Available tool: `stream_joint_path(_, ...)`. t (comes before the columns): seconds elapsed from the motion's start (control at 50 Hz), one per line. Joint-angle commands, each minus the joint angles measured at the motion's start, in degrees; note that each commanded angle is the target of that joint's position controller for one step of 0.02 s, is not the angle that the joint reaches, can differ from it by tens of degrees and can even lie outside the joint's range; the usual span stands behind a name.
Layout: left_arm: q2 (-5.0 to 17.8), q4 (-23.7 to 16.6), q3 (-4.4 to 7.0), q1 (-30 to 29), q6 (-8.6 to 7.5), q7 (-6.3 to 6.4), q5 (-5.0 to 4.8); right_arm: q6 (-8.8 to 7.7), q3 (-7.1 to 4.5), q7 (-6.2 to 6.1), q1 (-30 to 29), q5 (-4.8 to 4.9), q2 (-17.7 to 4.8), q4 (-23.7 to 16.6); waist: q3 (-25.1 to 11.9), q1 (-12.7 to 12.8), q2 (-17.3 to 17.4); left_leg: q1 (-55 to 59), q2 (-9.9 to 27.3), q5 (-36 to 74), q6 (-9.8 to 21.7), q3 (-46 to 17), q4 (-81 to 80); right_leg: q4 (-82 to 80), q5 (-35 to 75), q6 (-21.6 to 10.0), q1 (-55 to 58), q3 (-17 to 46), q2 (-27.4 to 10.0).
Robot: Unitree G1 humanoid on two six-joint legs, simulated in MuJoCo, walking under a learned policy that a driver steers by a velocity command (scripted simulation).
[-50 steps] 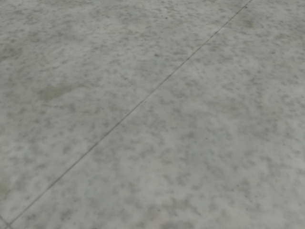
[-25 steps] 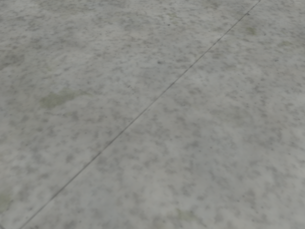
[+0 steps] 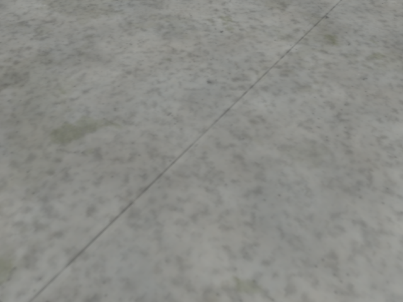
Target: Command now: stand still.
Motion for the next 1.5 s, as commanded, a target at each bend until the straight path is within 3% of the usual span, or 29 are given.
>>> stream_joint_path(0.02, 4.0, -0.1, 0.52, 3.9, -0.14, 0.15, 0.00, -0.19, -0.57, -0.14, 4.8, -0.01, -4.2, -0.2, 3.1, 0.0, 0.5, -5.9, 7.2, 11.3, 1.0, -5.7, -4.5, -2.4, 7.2, -1.5, 2.3, 4.9, -5.1)
stream_joint_path(0.84, 2.4, 1.1, 0.30, 6.1, -0.17, 0.33, -0.13, -0.68, -0.54, -0.16, 8.4, -0.01, -2.6, -0.8, 3.9, -0.1, 0.7, -5.2, 7.4, 14.6, 1.2, -5.5, -4.4, -1.4, 7.7, -0.9, 2.0, 4.4, -5.2)
stream_joint_path(0.86, 2.1, 1.2, 0.18, 6.3, -0.13, 0.30, -0.06, -0.67, -0.47, -0.14, 8.9, -0.09, -2.4, -0.7, 2.9, -0.3, 0.8, -4.8, 7.1, 9.7, 1.4, -5.6, -5.3, -1.5, 4.6, -0.9, 2.3, 4.1, -4.7)
stream_joint_path(0.9, 2.6, 0.3, 0.50, 5.0, 0.02, 0.10, 0.32, -0.27, -1.42, -0.06, 10.0, -0.15, -4.6, -0.7, 4.5, -1.2, 3.1, -5.4, 6.9, -7.4, 3.3, -8.0, -7.8, 2.5, -5.7, -1.4, -1.0, 1.4, -1.7)
stream_joint_path(0.94, 2.7, -2.0, 0.87, 1.7, 0.05, -0.64, 1.24, 0.35, -2.77, 0.18, 12.8, -0.14, -7.4, -0.6, 9.3, -3.3, 7.4, -5.0, 12.1, -26.5, 7.7, -16.2, -12.4, 11.4, -15.4, -1.9, -11.8, -3.0, 1.6)
stream_joint_path(0.96, 2.1, -3.6, 0.77, -0.4, -0.22, -1.04, 1.84, 0.39, -3.15, 0.34, 14.2, -0.21, -7.7, -0.4, 12.3, -4.3, 8.2, -5.4, 15.8, -30.2, 10.0, -20.4, -14.4, 15.2, -16.0, -2.3, -16.2, -4.1, 0.7)
stream_joint_path(1.0, 2.5, -6.6, 1.13, -4.1, -1.31, -1.72, 1.82, -0.34, -3.40, 0.48, 16.1, -1.05, -7.1, -0.1, 14.8, -5.1, 7.6, -2.8, 19.9, -25.4, 13.2, -24.5, -16.1, 23.3, -16.8, -3.1, -24.4, -2.1, -2.3)
stream_joint_path(1.06, 3.8, -9.3, 2.00, -5.7, -3.30, -2.72, 1.16, -2.01, -3.80, 0.64, 14.9, -1.21, -7.8, -0.8, 12.0, -3.6, 4.8, 3.8, 19.4, -11.3, 12.9, -20.5, -14.3, 23.0, -14.5, -3.6, -28.2, -0.8, -3.9)
stream_joint_path(1.12, 4.2, -11.1, 2.78, -5.7, -3.84, -3.51, 0.41, -3.10, -4.03, 0.77, 12.4, -0.95, -8.6, -1.9, 9.1, -1.6, 6.1, 0.6, 17.1, -1.7, 10.9, -14.5, -11.7, 16.5, -10.4, -3.9, -18.9, -2.7, -2.1)
stream_joint_path(1.16, 3.2, -9.3, 3.20, 1.9, -3.89, -3.53, -0.12, -3.44, -4.09, 1.06, 8.9, -0.17, -9.2, -2.8, 7.2, 3.1, 5.3, -8.6, 14.3, 4.8, 8.5, -9.1, -6.1, 8.7, -3.3, -4.3, -2.2, -5.8, 1.1)
stream_joint_path(1.18, 4.5, -6.5, 4.19, 9.0, -4.02, -3.15, -0.22, -3.79, -3.83, 1.39, 8.8, -0.27, -8.8, -3.1, 4.1, 5.7, 2.5, -13.1, 11.4, 11.9, 7.0, -6.1, 1.6, 6.3, -3.1, -4.4, 9.0, -6.7, 3.7)
stream_joint_path(1.2, 8.0, -4.6, 5.54, 17.0, -4.51, -2.45, 0.45, -4.32, -3.20, 1.87, 8.6, -0.36, -7.2, -3.6, -0.2, 9.2, -4.1, -19.0, 6.9, 12.5, 4.8, -0.4, 16.5, 1.5, -8.9, -5.8, 19.2, 2.1, -3.1)
stream_joint_path(1.22, 15.0, -3.8, 6.99, 24.6, -4.41, -2.15, 1.03, -4.44, -2.08, 2.35, 10.8, 0.12, -2.2, -6.2, -5.7, 9.3, -18.9, -30.4, -1.2, -9.3, 1.6, 6.1, 38.2, -11.3, -25.6, -11.9, 26.0, 31.7, -20.4)
stream_joint_path(1.24, 11.7, -3.7, 6.06, 20.2, -3.42, -2.22, 0.62, -4.11, -3.07, 2.91, 7.9, -1.66, -5.8, -7.0, -1.3, 6.1, -11.7, -34.2, 1.1, -12.5, 2.9, -0.6, 47.6, -16.3, -34.0, -13.4, 18.3, 41.0, -21.6)
stream_joint_path(1.26, 10.2, -6.3, 5.43, 12.0, -3.39, -2.36, 0.67, -3.98, -3.11, 3.51, 5.0, -1.70, -5.4, -8.1, 4.7, 2.8, -5.1, -36.2, 4.7, -6.6, 3.8, -1.4, 50.4, -15.4, -32.8, -12.7, 11.8, 34.6, -20.9)
stream_joint_path(1.28, 8.8, -7.9, 4.92, 7.4, -3.88, -2.66, 0.58, -4.27, -2.94, 3.95, 3.6, -1.40, -4.7, -8.2, 6.3, 1.3, -0.9, -34.6, 6.6, -1.3, 3.8, -1.8, 48.5, -15.9, -23.3, -11.9, 7.0, 27.7, -18.6)
stream_joint_path(1.3, 7.9, -8.3, 4.44, 6.0, -4.50, -2.70, 0.56, -4.27, -3.13, 4.09, 3.8, -1.25, -4.2, -8.0, 6.1, -0.4, -0.1, -32.0, 7.6, 1.2, 3.5, -1.6, 46.2, -16.0, -15.1, -10.8, 4.8, 21.9, -16.0)
stream_joint_path(1.34, 5.6, -7.3, 3.39, 7.5, -5.51, -2.35, 0.48, -3.25, -3.36, 4.32, 5.4, -1.67, -4.1, -7.6, 4.5, -2.0, -1.6, -29.1, 8.0, 3.1, 2.4, -0.3, 43.5, -15.8, -3.4, -9.6, 4.5, 14.3, -12.8)
stream_joint_path(1.38, 5.7, -6.0, 3.04, 10.8, -6.14, -2.04, 0.32, -2.39, -3.79, 4.50, 3.1, -1.54, -4.8, -8.5, 4.6, -2.1, -2.5, -31.6, 7.7, 4.4, 1.6, 1.3, 41.8, -15.6, 5.7, -9.7, 6.4, 10.4, -11.8)
stream_joint_path(1.5, 5.2, -5.0, 2.02, 15.7, -6.54, -1.87, 0.42, -1.82, -3.43, 4.90, -14.4, -1.06, -4.1, -14.7, 7.1, 0.6, -3.3, -36.8, 6.5, 11.5, -0.2, 5.4, 26.8, -15.6, 22.4, -10.0, 8.8, 4.1, -9.9)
